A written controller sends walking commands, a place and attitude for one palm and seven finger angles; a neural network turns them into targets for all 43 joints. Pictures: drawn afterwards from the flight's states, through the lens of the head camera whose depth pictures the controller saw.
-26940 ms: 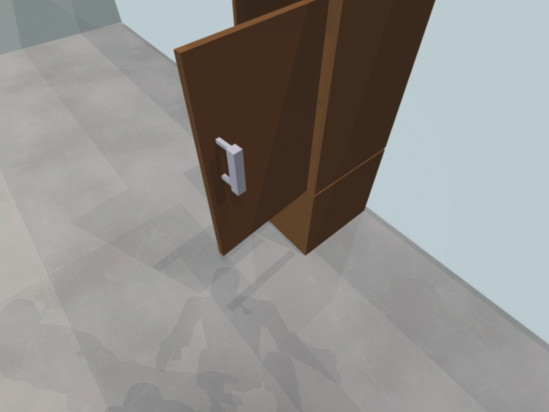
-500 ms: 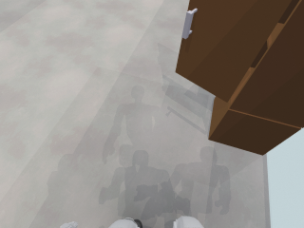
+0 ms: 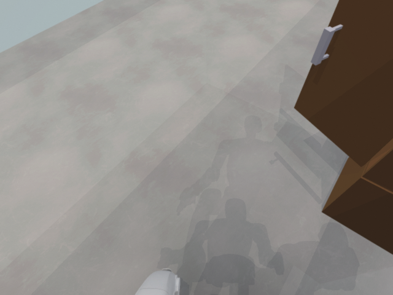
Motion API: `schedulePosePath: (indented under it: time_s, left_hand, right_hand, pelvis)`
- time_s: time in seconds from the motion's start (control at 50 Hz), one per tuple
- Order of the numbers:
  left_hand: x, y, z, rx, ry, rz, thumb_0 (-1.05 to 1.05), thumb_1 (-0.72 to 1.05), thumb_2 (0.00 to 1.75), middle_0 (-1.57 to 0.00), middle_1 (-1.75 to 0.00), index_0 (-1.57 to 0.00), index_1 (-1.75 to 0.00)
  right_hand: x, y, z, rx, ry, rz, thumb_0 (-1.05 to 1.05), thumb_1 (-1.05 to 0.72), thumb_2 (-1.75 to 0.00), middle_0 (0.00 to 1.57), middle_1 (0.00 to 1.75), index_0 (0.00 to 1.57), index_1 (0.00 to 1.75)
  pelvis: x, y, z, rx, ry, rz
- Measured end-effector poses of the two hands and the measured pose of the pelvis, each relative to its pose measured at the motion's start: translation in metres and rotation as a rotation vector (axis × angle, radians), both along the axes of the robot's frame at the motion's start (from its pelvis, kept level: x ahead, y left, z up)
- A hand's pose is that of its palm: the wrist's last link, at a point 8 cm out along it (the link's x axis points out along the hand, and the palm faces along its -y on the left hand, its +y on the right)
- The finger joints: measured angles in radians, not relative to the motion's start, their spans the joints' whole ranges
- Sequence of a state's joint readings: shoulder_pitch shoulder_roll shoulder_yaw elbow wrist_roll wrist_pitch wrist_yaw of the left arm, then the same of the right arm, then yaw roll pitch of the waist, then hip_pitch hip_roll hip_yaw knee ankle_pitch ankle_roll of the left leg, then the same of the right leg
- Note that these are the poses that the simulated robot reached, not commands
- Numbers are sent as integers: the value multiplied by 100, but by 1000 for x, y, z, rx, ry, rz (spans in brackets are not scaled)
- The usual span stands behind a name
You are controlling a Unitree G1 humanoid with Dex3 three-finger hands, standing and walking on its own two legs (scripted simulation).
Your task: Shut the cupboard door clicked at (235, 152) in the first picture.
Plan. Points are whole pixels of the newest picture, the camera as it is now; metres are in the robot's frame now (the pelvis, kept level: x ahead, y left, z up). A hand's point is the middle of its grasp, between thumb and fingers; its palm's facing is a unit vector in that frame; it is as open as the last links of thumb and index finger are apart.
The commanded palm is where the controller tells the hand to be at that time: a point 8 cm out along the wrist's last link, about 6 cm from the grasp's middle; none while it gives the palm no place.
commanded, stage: walk to a spot facing it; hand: left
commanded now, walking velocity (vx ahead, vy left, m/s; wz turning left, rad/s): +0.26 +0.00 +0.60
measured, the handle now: (327, 44) +0.84 -0.41 +0.00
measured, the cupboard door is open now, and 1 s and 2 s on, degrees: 67 67 67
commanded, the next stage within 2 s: turn to face it in 0.92 s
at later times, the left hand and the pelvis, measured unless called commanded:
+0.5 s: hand out of the picture +0.13 +0.26 -0.16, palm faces +0.29 -0.93 -0.23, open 7.4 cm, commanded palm none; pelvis +0.10 +0.03 +0.00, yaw +16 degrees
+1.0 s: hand (102, 291) +0.14 +0.25 -0.19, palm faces +0.61 -0.76 -0.21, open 7.3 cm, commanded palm none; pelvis +0.26 +0.08 -0.02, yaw +36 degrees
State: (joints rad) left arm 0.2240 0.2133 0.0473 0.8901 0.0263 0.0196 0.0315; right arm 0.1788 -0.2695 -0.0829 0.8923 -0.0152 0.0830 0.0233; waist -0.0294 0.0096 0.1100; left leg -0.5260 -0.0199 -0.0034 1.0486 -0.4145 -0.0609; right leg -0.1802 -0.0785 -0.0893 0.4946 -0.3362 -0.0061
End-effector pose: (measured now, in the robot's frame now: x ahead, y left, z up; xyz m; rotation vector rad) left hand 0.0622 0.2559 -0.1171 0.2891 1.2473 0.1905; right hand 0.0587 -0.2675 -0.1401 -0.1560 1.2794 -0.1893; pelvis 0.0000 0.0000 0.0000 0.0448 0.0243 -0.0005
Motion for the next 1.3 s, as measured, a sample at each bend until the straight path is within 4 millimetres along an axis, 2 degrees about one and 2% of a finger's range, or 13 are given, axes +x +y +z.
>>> schedulePosePath:
  time_s: [0.08,0.2,0.26,0.34,0.5,0.58,0.62,0.7,0.8,0.92,1.02,1.14,1.3]
  left_hand:
    - [-33,2,-8,-27,32,95,1,91,90,-20,-30,-21,-30]
    - [-86,21,-34,-76,104,249,1,91,90,-20,-30,-21,-30]
    - [-94,31,-40,-84,152,285,1,91,90,-20,-30,-21,-30]
    - [-63,42,-31,-89,85,310,1,91,90,-20,-30,-20,-30]
    - [49,48,-8,-73,-127,280,1,91,90,-20,-30,-20,-30]
    - [104,44,-7,-36,-206,259,1,91,90,-20,-30,-20,-30]
    - [118,41,-7,-18,-238,278,1,91,90,-20,-30,-20,-30]
    - [120,28,-2,-28,-206,365,1,91,90,-20,-30,-21,-30]
    - [104,12,-7,-74,-120,498,0,92,90,-20,-30,-21,-30]
    - [69,14,-23,-110,0,646,0,93,90,-20,-30,-21,-30]
    - [44,30,-51,-150,88,736,1,92,90,-20,-30,-21,-30]
    - [62,71,-46,-107,61,769,1,92,90,-20,-30,-20,-30]
    - [116,88,-26,-120,1,705,1,91,90,-19,-30,-20,-30]
  right_hand:
    - [36,16,-2,9,2,106,0,-91,-90,19,29,20,30]
    - [112,58,1,-12,-109,283,0,-91,-90,19,29,20,30]
    - [134,74,8,-25,-178,326,0,-91,-90,20,29,20,30]
    - [136,81,17,-34,-154,350,0,-91,-90,20,29,20,30]
    - [134,68,5,-9,15,332,0,-90,-90,20,29,21,30]
    - [151,52,-16,5,83,315,0,-90,-90,20,30,21,30]
    - [168,47,-23,0,116,332,0,-90,-90,20,30,20,30]
    - [220,54,-13,-5,112,393,0,-91,-90,20,29,20,30]
    - [298,87,4,4,51,490,0,-91,-90,19,29,20,30]
    - [387,160,10,17,-37,662,0,-91,-90,19,29,20,30]
    - [450,232,6,16,-176,787,0,-91,-90,19,29,20,30]
    - [470,270,17,-8,-223,836,0,-91,-90,20,29,20,30]
    - [454,281,16,53,-155,757,0,-91,-90,20,29,20,30]
  pelvis:
    - [5,3,-3,1,-5,68]
    - [20,24,-19,-15,-2,156]
    - [27,31,-20,-18,-18,177]
    - [44,35,-9,-32,-26,220]
    - [96,30,-3,-31,-22,284]
    - [136,20,-17,-17,-17,325]
    - [150,17,-21,-25,-22,359]
    - [179,20,-9,-28,-17,428]
    - [212,30,3,-29,-5,515]
    - [240,54,-1,-47,-13,602]
    - [257,91,-25,-68,-23,643]
    - [268,110,-17,-61,-27,662]
    - [291,124,-2,-61,-37,606]
